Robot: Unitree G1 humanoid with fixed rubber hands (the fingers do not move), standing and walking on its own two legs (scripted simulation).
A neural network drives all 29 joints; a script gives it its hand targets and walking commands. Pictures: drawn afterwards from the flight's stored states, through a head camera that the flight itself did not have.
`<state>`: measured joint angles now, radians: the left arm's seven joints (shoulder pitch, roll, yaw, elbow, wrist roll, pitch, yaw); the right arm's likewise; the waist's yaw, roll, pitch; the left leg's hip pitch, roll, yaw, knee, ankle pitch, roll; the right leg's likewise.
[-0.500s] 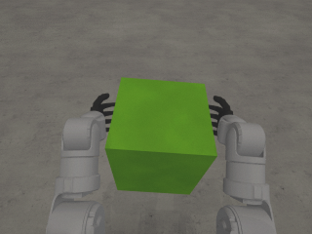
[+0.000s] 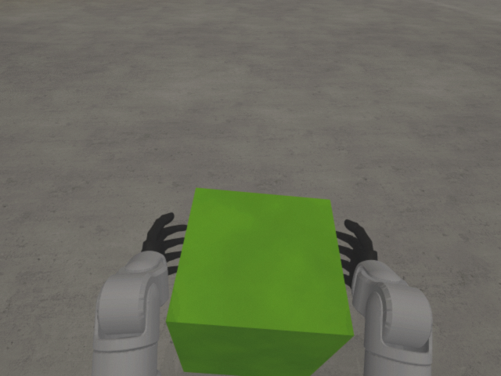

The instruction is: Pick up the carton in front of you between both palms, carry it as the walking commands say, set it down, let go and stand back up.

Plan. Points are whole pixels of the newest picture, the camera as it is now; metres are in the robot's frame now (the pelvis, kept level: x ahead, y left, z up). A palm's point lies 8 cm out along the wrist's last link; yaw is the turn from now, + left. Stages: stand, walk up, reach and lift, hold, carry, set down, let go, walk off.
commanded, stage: carry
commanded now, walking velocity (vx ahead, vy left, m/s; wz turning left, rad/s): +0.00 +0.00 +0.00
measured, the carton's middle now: (253, 289) +0.28 +0.00 +0.02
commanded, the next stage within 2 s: hold in 1.50 s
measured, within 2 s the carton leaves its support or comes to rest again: neither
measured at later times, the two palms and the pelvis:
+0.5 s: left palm (162, 202) +0.39 +0.16 +0.10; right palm (336, 205) +0.39 -0.14 +0.11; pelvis +0.13 +0.01 +0.01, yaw +0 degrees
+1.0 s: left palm (163, 216) +0.39 +0.17 +0.06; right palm (327, 220) +0.39 -0.13 +0.06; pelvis +0.12 +0.02 +0.01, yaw +0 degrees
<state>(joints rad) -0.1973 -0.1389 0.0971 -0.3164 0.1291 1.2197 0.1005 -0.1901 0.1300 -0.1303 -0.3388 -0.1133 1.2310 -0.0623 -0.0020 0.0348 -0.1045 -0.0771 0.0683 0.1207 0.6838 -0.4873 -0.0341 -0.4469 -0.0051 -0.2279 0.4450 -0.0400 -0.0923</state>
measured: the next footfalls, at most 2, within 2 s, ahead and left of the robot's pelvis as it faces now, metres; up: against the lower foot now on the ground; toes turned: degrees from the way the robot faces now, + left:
left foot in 0.20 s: +0.13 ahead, +0.13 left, +0.00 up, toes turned -4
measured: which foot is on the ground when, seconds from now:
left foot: up 0.00-0.18, down 0.20-1.00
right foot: down 0.00-1.00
